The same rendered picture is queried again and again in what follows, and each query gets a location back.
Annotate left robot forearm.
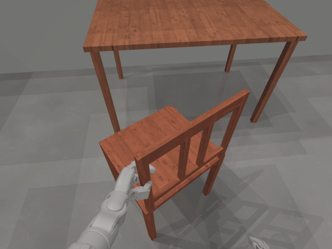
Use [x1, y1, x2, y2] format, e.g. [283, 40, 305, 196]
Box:
[68, 190, 129, 249]

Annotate robot right hand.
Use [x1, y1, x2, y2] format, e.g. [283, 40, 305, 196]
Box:
[248, 237, 269, 249]

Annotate chair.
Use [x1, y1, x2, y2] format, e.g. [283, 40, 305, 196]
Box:
[99, 89, 250, 240]

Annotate table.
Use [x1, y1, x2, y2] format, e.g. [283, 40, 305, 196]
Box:
[83, 0, 308, 133]

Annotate robot left hand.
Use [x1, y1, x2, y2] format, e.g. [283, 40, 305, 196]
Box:
[113, 161, 156, 201]

